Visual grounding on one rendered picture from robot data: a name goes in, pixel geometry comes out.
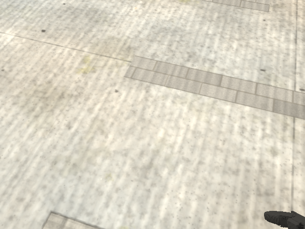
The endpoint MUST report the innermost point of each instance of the right robot hand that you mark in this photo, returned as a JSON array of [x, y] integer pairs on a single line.
[[288, 220]]

